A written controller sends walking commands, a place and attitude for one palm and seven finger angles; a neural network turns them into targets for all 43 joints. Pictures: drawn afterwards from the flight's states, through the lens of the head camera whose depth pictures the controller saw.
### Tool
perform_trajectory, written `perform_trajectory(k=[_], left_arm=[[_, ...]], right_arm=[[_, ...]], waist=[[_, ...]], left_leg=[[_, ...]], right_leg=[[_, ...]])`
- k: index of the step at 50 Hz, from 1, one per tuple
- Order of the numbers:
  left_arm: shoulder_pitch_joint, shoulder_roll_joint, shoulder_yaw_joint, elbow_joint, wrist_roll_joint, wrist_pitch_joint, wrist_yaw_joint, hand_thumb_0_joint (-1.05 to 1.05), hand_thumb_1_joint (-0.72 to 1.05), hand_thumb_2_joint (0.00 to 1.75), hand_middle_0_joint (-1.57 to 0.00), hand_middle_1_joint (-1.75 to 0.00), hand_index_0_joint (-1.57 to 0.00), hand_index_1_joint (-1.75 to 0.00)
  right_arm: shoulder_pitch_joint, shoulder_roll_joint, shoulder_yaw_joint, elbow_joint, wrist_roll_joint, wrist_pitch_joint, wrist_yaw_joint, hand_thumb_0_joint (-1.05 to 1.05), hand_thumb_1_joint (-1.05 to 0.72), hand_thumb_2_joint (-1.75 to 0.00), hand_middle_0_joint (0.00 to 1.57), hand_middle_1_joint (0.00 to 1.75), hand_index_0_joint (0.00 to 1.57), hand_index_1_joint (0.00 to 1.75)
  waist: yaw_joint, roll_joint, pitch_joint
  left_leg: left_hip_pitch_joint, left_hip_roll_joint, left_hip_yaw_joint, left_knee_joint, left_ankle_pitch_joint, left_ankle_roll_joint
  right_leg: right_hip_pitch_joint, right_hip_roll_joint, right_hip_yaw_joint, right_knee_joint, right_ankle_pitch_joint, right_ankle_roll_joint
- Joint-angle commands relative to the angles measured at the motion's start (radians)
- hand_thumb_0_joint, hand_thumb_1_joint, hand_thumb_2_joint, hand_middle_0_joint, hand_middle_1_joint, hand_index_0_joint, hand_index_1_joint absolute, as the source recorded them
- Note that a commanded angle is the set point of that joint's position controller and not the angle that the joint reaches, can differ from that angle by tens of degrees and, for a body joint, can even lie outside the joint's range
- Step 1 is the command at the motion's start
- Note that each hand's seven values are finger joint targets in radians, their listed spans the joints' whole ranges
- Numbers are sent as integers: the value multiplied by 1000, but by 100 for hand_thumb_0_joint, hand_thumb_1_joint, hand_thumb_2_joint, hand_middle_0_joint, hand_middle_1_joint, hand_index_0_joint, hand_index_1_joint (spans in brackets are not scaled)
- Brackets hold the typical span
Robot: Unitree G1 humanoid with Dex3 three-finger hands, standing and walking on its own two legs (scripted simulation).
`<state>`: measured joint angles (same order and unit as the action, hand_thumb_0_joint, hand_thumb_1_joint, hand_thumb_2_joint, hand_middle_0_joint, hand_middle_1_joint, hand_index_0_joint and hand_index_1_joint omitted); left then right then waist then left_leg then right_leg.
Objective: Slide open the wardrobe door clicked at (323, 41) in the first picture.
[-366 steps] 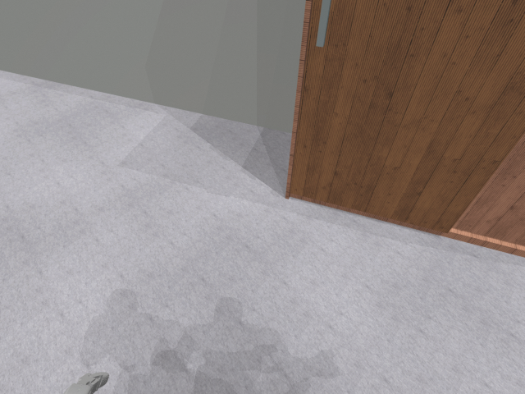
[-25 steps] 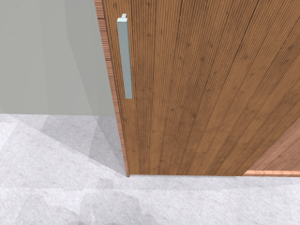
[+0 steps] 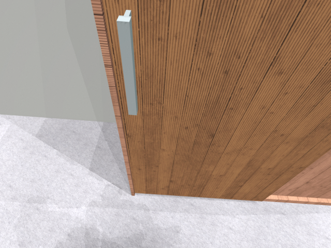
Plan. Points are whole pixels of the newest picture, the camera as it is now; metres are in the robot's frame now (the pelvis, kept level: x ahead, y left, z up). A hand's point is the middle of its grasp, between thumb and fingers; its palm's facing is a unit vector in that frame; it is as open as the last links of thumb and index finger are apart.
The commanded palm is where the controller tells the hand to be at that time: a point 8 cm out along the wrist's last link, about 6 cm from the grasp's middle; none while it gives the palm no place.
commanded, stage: come to a stop and stand still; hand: left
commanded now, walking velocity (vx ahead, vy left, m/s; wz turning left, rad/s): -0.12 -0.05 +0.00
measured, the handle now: (131, 69) +0.46 +0.14 +0.18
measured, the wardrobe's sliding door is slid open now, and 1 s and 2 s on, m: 0.00 0.00 0.00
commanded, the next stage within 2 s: look again from close up in 1.90 s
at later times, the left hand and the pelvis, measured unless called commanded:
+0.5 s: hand out of the picture -0.02 +0.13 -0.17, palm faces +0.06 -0.98 -0.17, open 7.3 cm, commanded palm none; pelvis -0.04 -0.04 +0.00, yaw +2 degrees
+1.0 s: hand out of the picture -0.01 +0.17 -0.17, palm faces +0.07 -0.97 -0.21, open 7.4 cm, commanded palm none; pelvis -0.01 -0.01 +0.00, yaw +2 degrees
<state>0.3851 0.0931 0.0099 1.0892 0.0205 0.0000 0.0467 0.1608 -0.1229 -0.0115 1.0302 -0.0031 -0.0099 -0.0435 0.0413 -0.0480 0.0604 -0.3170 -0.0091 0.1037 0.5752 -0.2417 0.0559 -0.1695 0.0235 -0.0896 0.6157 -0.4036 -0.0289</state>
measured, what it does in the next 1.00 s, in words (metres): steps on the spot: right foot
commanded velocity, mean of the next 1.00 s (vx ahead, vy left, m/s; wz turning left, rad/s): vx -0.01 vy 0.00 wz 0.00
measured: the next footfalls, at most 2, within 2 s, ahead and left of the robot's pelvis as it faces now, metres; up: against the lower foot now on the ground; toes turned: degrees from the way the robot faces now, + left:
right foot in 0.24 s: -0.01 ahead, -0.14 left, +0.00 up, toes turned -3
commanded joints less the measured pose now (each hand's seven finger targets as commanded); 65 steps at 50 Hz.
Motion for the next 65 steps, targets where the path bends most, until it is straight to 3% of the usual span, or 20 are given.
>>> perform_trajectory(k=[1, 4, 7, 10, 12, 13, 14, 17, 20, 22, 25, 38, 39, 40, 42, 45, 50, 54, 58, 65], left_arm=[[49, 92, 26, -51, -4, 10, 14, 0, 90, 90, -20, -30, -20, -30], [45, 75, 29, -54, 9, 23, 5, 0, 90, 90, -20, -30, -20, -30], [50, 57, 30, -60, 10, 25, -2, 0, 90, 90, -20, -30, -20, -30], [63, 79, 31, -63, 15, 9, -5, 0, 90, 90, -20, -30, -20, -30], [8, 158, 35, -92, 20, -3, -5, 0, 90, 90, -20, -30, -20, -30], [-41, 202, 38, -112, 13, -4, -8, 0, 90, 90, -20, -30, -20, -30], [-88, 209, 39, -130, 12, -10, -7, 0, 90, 90, -20, -30, -20, -30], [-125, 185, 32, -137, 3, -13, -12, 0, 90, 90, -20, -30, -20, -30], [-77, 169, 29, -118, -2, -12, -14, 0, 90, 90, -20, -30, -20, -30], [-61, 166, 27, -104, -1, -3, -14, 0, 90, 90, -20, -30, -20, -30], [-32, 161, 23, -80, -3, -5, -16, 0, 90, 90, -20, -30, -20, -30], [28, 112, 16, -16, -10, -17, -15, 0, 90, 90, -20, -30, -20, -30], [-15, 311, 4, -105, 13, -45, -15, 0, 90, 90, -20, -30, -20, -30], [-39, 244, 34, -108, 7, -45, -8, 0, 90, 90, -20, -30, -20, -30], [-21, 183, 20, -106, 2, -41, -3, 0, 90, 90, -20, -30, -20, -30], [-10, 182, 26, -122, 5, -34, 0, 0, 90, 90, -20, -30, -20, -30], [29, 199, 33, -163, 4, -20, 5, 0, 90, 90, -20, -30, -20, -30], [9, 228, 35, -197, 6, -11, 3, 0, 90, 90, -20, -30, -20, -30], [-36, 264, 40, -221, 7, -2, -5, 0, 90, 90, -20, -30, -20, -30], [-42, 305, 39, -221, 12, -3, -17, 0, 90, 90, -20, -30, -20, -30]], right_arm=[[97, -135, -25, -24, -4, -3, -16, 0, -90, -90, 20, 30, 20, 30], [46, -140, -35, -50, -17, 4, -7, 0, -90, -90, 20, 30, 20, 30], [29, -164, -50, -66, -21, 8, 6, 0, -90, -90, 20, 30, 20, 30], [20, -150, -53, -73, -18, 12, 17, 0, -90, -90, 20, 30, 20, 30], [35, -93, -45, -86, -10, 22, 27, 0, -90, -90, 20, 30, 20, 30], [40, -79, -39, -91, -12, 27, 34, 0, -90, -90, 20, 30, 20, 30], [55, -73, -38, -81, -17, 31, 36, 0, -90, -90, 20, 30, 20, 30], [117, -82, -30, -38, -18, 18, 35, 0, -90, -90, 20, 30, 20, 30], [118, -115, -22, -20, -17, 4, 29, 0, -90, -90, 20, 30, 20, 30], [114, -114, -19, -14, -17, 14, 31, 0, -90, -90, 20, 30, 20, 30], [146, -100, -10, 10, -17, 13, 27, 0, -90, -90, 20, 30, 20, 30], [230, -77, -4, 63, -13, -6, 15, 0, -90, -90, 20, 30, 20, 30], [182, -221, -16, -52, -22, -15, 23, 0, -90, -90, 20, 30, 20, 30], [168, -184, -40, -69, -22, -32, 13, 0, -90, -90, 20, 30, 20, 30], [222, -112, -23, -55, -21, -28, 7, 0, -90, -90, 20, 30, 20, 30], [220, -117, -27, -78, -20, -26, 11, 0, -90, -90, 20, 30, 20, 30], [197, -178, -39, -91, -13, -26, 8, 0, -90, -90, 20, 30, 20, 30], [142, -212, -43, -117, -14, -18, 13, 0, -90, -90, 20, 30, 20, 30], [80, -251, -49, -142, -16, -10, 23, 0, -90, -90, 20, 30, 20, 30], [30, -306, -54, -159, -16, -6, 36, 0, -90, -90, 20, 30, 20, 30]], waist=[[-33, 210, -54], [-12, 123, -59], [-9, 114, -100], [5, 75, -82], [-26, -108, -30], [-45, -146, -14], [-59, -161, -13], [-71, -90, -12], [-46, 32, -9], [-39, 42, 63], [-35, 72, 94], [-35, 73, 10], [-71, 160, 113], [-63, 172, -65], [-70, 82, -144], [-62, -75, -74], [-41, 55, -52], [-33, 78, -31], [-37, 100, 11], [-31, 106, -10]], left_leg=[[135, 347, -298, -225, 791, 201], [70, 307, -276, -244, 551, 181], [5, 276, -249, -274, 231, 145], [-57, 203, -209, -230, -25, 67], [-70, 66, -105, -96, -122, -26], [-10, 32, -71, -42, -94, -48], [31, 35, -65, -14, -72, -55], [110, 58, -91, -66, 54, -46], [70, 107, -142, -156, 64, -34], [10, 101, -158, -189, -91, -41], [-5, 94, -154, -198, -76, -42], [37, 110, -155, -196, 18, -40], [32, 71, -171, -135, 75, -49], [54, 89, -156, -55, 46, -44], [62, 80, -148, -20, 133, -34], [17, 76, -124, -20, 162, -25], [70, 114, -157, -48, 437, 2], [46, 121, -178, -82, 355, 9], [2, 117, -209, -171, 62, 0], [-3, 129, -255, -298, -183, -8]], right_leg=[[-140, -73, 89, 239, -201, 37], [-127, -78, 73, 225, -126, 31], [-58, -70, 43, 140, -25, 33], [19, -75, 44, -107, 102, 31], [-86, -224, 253, -288, 19, -35], [-185, -299, 300, -351, -37, -77], [-224, -295, 297, -362, -13, -89], [-241, -201, 181, -285, 39, -50], [-161, -144, 134, -252, 28, -16], [-194, -144, 145, -295, -119, -18], [-181, -142, 143, -311, -98, -20], [-89, -128, 104, -276, 49, -20], [-113, -126, 127, -315, 133, -18], [-90, -171, 155, -249, 113, -31], [-21, -180, 145, -238, 241, -50], [-33, -171, 127, -210, 334, -46], [-35, -120, 80, -125, 385, -15], [-33, -111, 77, -147, 283, -5], [-63, -108, 85, -181, 128, -4], [-42, -103, 77, -203, 71, 1]])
